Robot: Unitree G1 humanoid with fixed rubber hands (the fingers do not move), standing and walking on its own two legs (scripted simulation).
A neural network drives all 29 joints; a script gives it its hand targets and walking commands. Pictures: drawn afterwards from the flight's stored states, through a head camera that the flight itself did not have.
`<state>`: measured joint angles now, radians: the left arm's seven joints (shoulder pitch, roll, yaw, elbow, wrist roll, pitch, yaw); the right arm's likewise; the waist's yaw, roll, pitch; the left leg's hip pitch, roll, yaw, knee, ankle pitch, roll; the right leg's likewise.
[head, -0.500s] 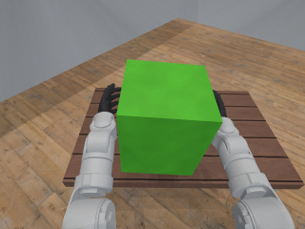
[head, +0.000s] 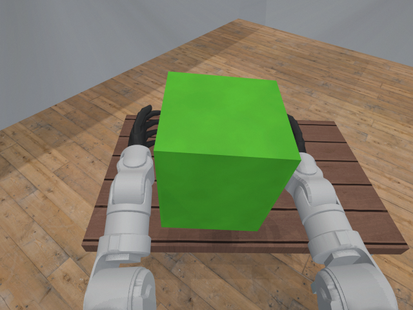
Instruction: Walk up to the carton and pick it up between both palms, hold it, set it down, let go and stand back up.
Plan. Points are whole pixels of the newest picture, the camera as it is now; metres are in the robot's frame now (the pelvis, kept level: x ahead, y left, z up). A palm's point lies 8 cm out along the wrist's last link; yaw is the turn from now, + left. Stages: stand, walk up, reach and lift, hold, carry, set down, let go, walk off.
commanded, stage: reach and lift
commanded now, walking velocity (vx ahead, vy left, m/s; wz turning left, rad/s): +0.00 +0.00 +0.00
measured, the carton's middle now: (216, 157) +0.37 -0.01 +0.11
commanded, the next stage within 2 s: hold in 0.56 s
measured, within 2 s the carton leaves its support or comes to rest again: neither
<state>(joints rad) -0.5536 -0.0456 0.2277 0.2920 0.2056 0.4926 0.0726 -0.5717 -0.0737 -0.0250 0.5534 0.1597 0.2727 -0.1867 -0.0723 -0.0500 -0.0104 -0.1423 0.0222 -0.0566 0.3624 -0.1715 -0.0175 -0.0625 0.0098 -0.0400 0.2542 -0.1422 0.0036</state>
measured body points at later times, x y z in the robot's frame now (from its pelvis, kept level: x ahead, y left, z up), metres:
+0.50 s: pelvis +0.00 +0.00 +0.00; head -0.02 +0.03 +0.45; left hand +0.38 +0.14 +0.15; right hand +0.37 -0.16 +0.14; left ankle +0.02 +0.13 -0.75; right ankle +0.00 -0.12 -0.75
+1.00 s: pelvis +0.00 +0.00 +0.00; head -0.04 +0.03 +0.45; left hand +0.37 +0.15 +0.17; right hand +0.37 -0.16 +0.16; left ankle +0.02 +0.13 -0.75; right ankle +0.00 -0.12 -0.75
